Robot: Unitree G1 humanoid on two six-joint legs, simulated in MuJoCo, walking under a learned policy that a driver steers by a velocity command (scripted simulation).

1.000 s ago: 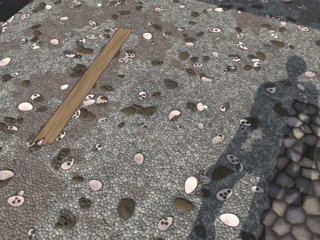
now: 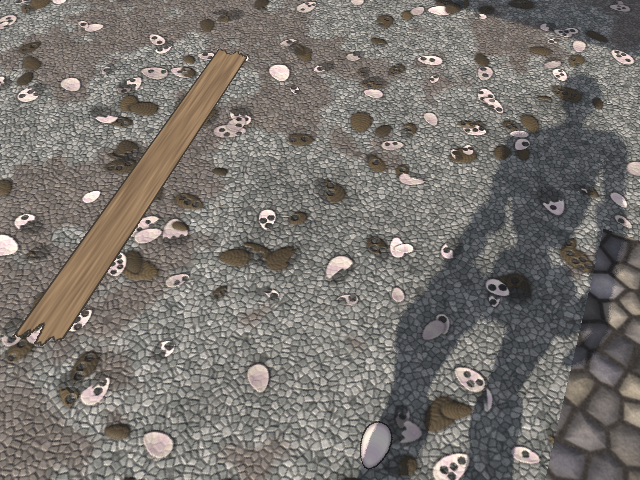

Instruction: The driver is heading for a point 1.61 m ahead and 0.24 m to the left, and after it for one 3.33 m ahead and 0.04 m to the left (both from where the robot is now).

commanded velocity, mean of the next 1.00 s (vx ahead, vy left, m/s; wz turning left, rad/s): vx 0.15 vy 0.00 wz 0.00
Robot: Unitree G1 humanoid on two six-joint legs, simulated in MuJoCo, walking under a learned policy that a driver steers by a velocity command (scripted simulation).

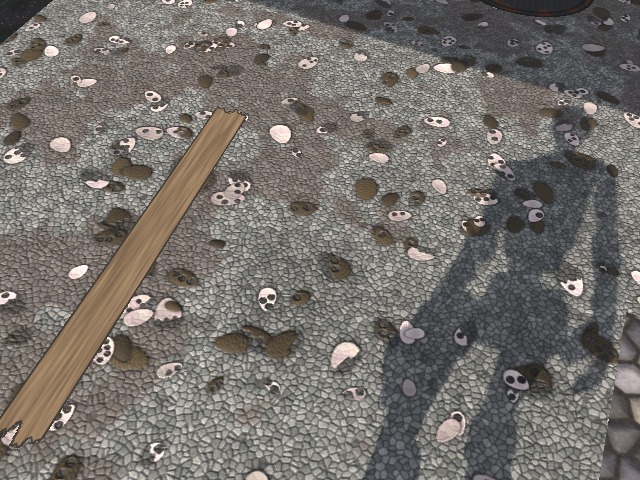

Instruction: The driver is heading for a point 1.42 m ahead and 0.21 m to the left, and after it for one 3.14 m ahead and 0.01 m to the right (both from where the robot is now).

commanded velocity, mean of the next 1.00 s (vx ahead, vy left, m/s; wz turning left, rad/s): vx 0.24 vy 0.00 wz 0.00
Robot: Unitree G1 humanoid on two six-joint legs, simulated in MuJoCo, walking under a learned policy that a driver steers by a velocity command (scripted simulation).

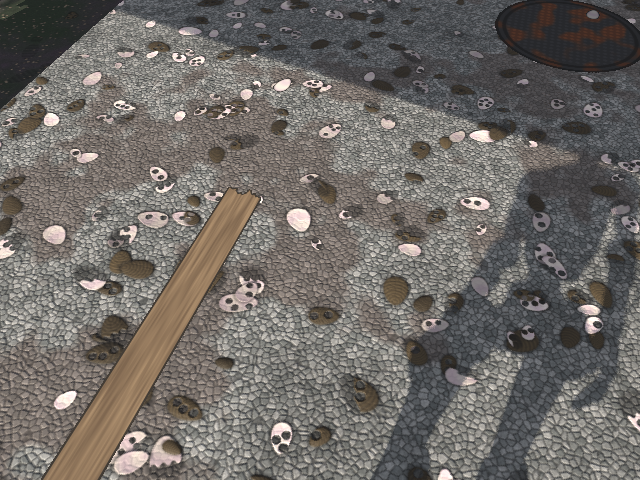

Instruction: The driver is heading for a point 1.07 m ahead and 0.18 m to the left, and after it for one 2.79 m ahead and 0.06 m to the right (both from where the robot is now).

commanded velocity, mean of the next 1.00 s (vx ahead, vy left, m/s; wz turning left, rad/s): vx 0.04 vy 0.00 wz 0.00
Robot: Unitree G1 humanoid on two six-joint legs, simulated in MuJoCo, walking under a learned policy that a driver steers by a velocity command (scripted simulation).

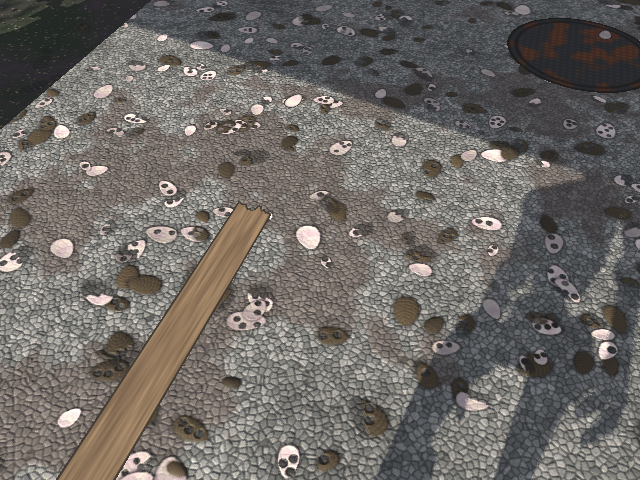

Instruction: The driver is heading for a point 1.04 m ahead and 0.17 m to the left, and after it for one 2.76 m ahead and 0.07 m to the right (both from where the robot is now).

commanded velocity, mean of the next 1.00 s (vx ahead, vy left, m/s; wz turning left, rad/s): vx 0.45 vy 0.00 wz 0.09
